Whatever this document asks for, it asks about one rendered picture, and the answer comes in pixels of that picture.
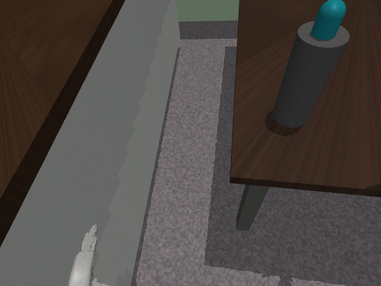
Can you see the table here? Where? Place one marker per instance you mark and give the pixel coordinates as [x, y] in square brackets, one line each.
[338, 150]

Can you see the bottle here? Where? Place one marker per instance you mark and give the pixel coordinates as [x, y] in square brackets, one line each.
[317, 48]

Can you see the left robot hand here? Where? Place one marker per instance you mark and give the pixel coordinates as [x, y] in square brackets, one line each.
[82, 270]

